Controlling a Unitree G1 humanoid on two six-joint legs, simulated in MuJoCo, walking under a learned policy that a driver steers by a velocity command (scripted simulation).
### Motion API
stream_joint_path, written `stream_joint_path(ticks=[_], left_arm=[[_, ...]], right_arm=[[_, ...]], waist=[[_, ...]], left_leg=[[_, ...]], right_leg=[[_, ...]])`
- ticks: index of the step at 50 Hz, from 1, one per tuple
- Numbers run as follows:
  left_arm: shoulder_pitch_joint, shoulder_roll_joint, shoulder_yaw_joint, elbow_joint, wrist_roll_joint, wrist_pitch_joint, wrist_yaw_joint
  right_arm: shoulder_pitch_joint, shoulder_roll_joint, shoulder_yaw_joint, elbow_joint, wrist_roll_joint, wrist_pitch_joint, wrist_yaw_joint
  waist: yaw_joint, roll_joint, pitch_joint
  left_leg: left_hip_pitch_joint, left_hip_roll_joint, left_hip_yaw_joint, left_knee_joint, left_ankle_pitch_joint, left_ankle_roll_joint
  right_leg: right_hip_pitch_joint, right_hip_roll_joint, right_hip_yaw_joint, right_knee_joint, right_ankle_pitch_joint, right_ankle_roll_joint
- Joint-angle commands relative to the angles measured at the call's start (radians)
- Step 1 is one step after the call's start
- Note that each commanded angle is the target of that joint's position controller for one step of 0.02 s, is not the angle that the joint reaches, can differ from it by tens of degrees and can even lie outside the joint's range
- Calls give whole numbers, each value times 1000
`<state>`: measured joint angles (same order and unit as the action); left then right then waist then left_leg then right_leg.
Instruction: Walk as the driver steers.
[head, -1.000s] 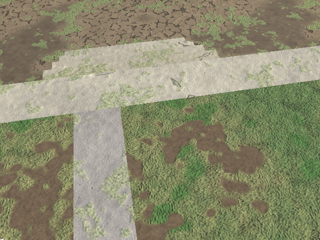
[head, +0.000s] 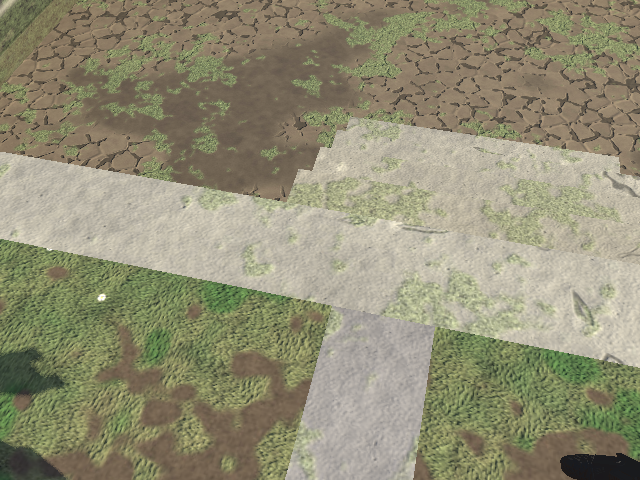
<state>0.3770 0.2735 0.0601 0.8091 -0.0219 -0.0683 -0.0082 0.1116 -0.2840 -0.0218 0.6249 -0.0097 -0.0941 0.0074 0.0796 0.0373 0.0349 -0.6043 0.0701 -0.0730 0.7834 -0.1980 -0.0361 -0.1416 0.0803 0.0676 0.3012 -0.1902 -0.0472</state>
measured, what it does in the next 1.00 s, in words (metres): walks ahead, turning right: left foot, then right foot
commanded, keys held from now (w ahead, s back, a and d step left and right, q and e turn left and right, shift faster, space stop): w+e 0.92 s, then w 0.08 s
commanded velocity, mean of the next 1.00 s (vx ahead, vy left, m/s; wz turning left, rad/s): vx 0.50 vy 0.00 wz -0.52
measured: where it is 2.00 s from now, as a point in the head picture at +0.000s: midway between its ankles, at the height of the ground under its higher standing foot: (495, 281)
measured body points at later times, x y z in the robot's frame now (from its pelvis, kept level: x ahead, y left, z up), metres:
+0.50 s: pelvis +0.26 +0.03 +0.00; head +0.29 +0.02 +0.45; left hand +0.53 +0.22 -0.09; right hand +0.20 -0.26 -0.12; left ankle +0.21 +0.15 -0.75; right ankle +0.36 -0.16 -0.69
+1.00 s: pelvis +0.50 -0.11 +0.00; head +0.52 -0.14 +0.45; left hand +0.71 +0.10 -0.10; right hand +0.55 -0.44 -0.08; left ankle +0.76 -0.05 -0.69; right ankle +0.43 -0.15 -0.75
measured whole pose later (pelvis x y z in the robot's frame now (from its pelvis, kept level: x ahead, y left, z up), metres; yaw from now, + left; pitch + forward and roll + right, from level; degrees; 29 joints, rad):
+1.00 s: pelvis +0.50 -0.11 +0.00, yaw -35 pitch +1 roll +0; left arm 0.34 0.29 0.06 0.72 -0.02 -0.04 0.01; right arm 0.06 -0.30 -0.04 0.66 -0.01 -0.10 0.01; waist 0.07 0.04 0.05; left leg -0.66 0.08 -0.10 0.68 0.03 -0.07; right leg -0.14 0.12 0.13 0.36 -0.23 -0.09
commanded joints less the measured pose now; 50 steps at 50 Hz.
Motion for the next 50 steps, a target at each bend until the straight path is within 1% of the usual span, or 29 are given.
stream_joint_path(ticks=[1, 4, 6, 7, 8, 9, 10, 11, 12, 13, 15, 18, 23, 28, 30, 31, 32, 33, 34, 35, 36, 37, 38, 39, 40, 42, 44, 47, 50], left_arm=[[-66, 191, 47, -87, -11, -10, 11], [-30, 193, 48, -81, -17, 0, 13], [-25, 165, 41, -85, -8, 8, 14], [-26, 123, 26, -93, 0, 7, 11], [-1, 39, -2, -117, 27, 5, 10], [98, 30, -8, -155, -18, -4, 12], [73, 127, 16, -127, -34, 2, 18], [-5, 155, 25, -137, -29, 9, 16], [-35, 142, 25, -135, -18, 15, 16], [-59, 133, 29, -144, -9, 20, 14], [-71, 102, 26, -152, -11, 34, 4], [-129, 70, 17, -180, -1, 46, -1], [-262, 47, -1, -219, 0, 35, -30], [-388, 61, -2, -275, -4, 32, -56], [-364, 91, 13, -284, 0, 37, -59], [-305, 117, 27, -275, 3, 42, -57], [-169, 156, 52, -243, 0, 47, -51], [12, 221, 88, -196, -3, 57, -33], [25, 339, 106, -190, -15, 59, -16], [40, 305, 88, -231, -8, 39, -22], [11, 233, 68, -217, 0, 25, -28], [-34, 205, 59, -211, -2, 17, -27], [-104, 176, 49, -218, -1, 14, -24], [-149, 150, 39, -232, 10, 12, -21], [-170, 147, 37, -239, 18, 11, -18], [-161, 155, 40, -221, 13, 6, -8], [-128, 172, 43, -199, 10, 5, 7], [-88, 174, 42, -171, 3, 13, 21], [-21, 172, 38, -134, 0, 14, 25]], right_arm=[[-38, -60, -11, -67, 10, -18, 9], [-56, -103, -32, -80, 21, -22, 8], [23, -126, -52, -62, 22, -24, 2], [124, -159, -70, -48, 15, -26, -6], [281, -228, -87, -34, 3, -20, -15], [310, -277, -98, -9, -10, -6, -2], [259, -183, -78, -22, 0, -6, 4], [218, -136, -65, -23, 6, -6, 2], [171, -109, -56, -22, 0, -7, 4], [139, -86, -51, -13, -5, -7, 4], [121, -77, -53, 4, -7, -17, 0], [138, -105, -67, 38, 2, -27, -5], [153, -155, -82, 80, 6, -13, -15], [210, -199, -96, 125, 29, 10, -16], [206, -227, -104, 129, 37, 23, -20], [202, -243, -109, 127, 42, 31, -24], [189, -246, -108, 123, 47, 38, -27], [196, -216, -95, 111, 37, 36, -33], [275, -69, -48, 58, -12, 20, -22], [229, -106, -41, 33, 9, -18, -11], [119, -177, -61, 4, 50, -38, -2], [93, -167, -54, -7, 51, -50, -4], [92, -162, -55, 6, 25, -53, -13], [108, -172, -63, 12, 8, -47, -16], [122, -170, -65, 15, 2, -35, -13], [124, -142, -58, 17, -7, -16, -13], [67, -112, -47, -1, -10, -4, -15], [-46, -75, -31, -24, -6, -7, -7], [-132, -67, -24, -37, 7, -19, 13]], waist=[[-38, -118, -16], [-50, -122, -24], [-102, -122, -49], [-157, -102, -105], [-202, 72, -258], [-141, 384, -324], [-152, 214, -212], [-154, 134, -119], [-132, 65, -80], [-115, 66, -47], [-96, 88, -27], [-96, 45, -6], [-133, 14, 23], [-158, 11, 58], [-122, 41, 17], [-82, 56, -30], [0, 45, -104], [84, 4, -193], [-14, -283, -258], [23, -231, -446], [50, -140, -313], [13, -97, -197], [-34, -41, -130], [-71, -60, -106], [-92, -78, -96], [-103, -75, -78], [-89, -67, -51], [-45, -101, -31], [4, -110, -25]], left_leg=[[188, -49, 19, -158, 191, -19], [265, -55, -4, -244, 187, -1], [405, -54, 13, -287, 126, 33], [550, -1, -23, -307, 87, 68], [780, 207, -232, -320, 6, 130], [902, 367, -689, -474, -291, 257], [816, 334, -678, -520, -423, 244], [728, 300, -510, -515, -332, 218], [640, 254, -384, -522, -172, 207], [584, 221, -296, -539, -66, 207], [517, 185, -166, -582, 60, 202], [522, 197, -63, -616, 196, 224], [552, 181, 104, -633, 265, 207], [649, 210, 194, -592, 364, 176], [688, 209, 235, -482, 666, 154], [693, 203, 254, -374, 834, 144], [645, 178, 282, -192, 898, 121], [453, 140, 290, 71, 731, 82], [-8, -25, 263, 446, -236, 14], [-148, -109, 6, 623, -422, 8], [-238, -53, -33, 617, -324, 24], [-225, -14, -20, 536, -235, 38], [-165, 21, -19, 450, -179, 34], [-92, 42, -27, 391, -139, 29], [-45, 46, -26, 365, -116, 19], [-16, 41, -3, 294, -90, -10], [-21, 25, 13, 186, 0, -35], [34, -17, 23, -55, 219, -42], [116, -46, 33, -187, 349, -30]], right_leg=[[-150, -215, 192, -107, 127, -169], [-106, -240, 258, -37, 25, -124], [-127, -209, 264, 70, 8, -85], [-175, -152, 224, 227, 12, -49], [-303, -71, 121, 561, -230, -3], [-569, -19, 51, 841, -421, 24], [-646, -78, 95, 961, -341, 34], [-663, -107, 76, 983, -249, 35], [-622, -139, 64, 965, -178, 42], [-604, -162, 65, 923, -135, 47], [-548, -186, 45, 884, -89, 54], [-584, -192, 40, 796, -27, 68], [-553, -184, -15, 513, 180, 61], [-517, -156, -89, 360, 142, 7], [-425, -102, -141, 339, 47, -34], [-331, -61, -170, 336, 0, -58], [-142, -18, -187, 281, 32, -93], [157, -31, -108, 249, 69, -135], [506, -304, 396, 214, 5, -290], [594, -423, 796, 38, -192, -398], [514, -395, 666, -7, -168, -335], [370, -351, 536, -11, -100, -300], [224, -309, 443, -13, 8, -268], [126, -276, 380, -29, 108, -256], [62, -260, 357, -50, 159, -257], [-20, -244, 301, -68, 268, -267], [-77, -214, 246, -72, 299, -255], [-116, -156, 184, -54, 227, -197], [-109, -175, 198, -42, 144, -176]])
